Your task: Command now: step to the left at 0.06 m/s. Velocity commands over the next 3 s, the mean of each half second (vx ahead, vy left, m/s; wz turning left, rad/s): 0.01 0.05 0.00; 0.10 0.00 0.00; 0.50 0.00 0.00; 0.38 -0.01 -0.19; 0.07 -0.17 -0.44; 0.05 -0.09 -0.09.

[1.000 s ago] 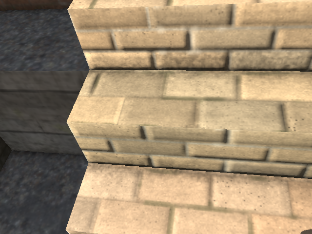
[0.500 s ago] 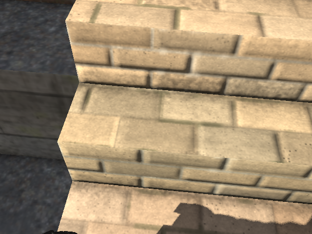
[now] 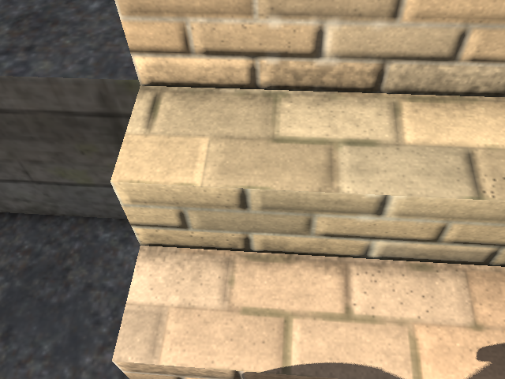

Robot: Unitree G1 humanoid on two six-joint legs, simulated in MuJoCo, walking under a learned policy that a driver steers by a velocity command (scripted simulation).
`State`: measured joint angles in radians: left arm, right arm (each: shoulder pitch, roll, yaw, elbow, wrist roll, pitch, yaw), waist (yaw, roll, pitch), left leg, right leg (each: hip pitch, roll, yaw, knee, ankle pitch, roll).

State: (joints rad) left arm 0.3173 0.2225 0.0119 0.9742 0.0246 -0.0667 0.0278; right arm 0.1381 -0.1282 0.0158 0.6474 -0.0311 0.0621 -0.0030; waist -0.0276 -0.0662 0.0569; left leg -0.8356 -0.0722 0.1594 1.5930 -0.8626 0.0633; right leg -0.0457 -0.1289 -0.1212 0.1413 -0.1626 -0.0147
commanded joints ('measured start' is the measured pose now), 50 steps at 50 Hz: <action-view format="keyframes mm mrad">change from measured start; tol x32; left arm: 1 206 156 47 11 4 -14 7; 27 -104 96 61 -315 6 109 -47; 50 -1084 -85 -3 -541 -109 122 10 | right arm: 1 -56 -49 -17 -139 -4 -19 -3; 50 701 129 -5 140 51 161 -112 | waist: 1 34 -65 -156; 17 -47 -20 -154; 21 -165 702 -354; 28 -30 14 -186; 49 -542 -128 151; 50 -455 280 185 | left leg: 1 -288 130 -238 -115 300 29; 14 -249 204 -417 146 359 44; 21 620 340 -819 -1181 648 69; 25 496 158 -382 -780 890 -7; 33 281 103 -322 -943 754 43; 38 -81 -67 -249 -406 290 -21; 46 349 -225 -210 698 445 -110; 50 310 204 -248 -171 605 163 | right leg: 1 394 -265 184 91 571 -230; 9 -52 -359 297 59 -267 -175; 16 -32 -310 203 82 -323 -111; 20 -488 119 -26 851 -365 81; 23 -671 300 394 1550 -226 130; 38 -121 216 67 774 265 -90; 44 -843 61 -100 206 289 -210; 47 -808 -5 -316 234 -44 -26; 48 -1172 -265 -93 -49 -661 -83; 50 -1109 -177 -12 599 -916 26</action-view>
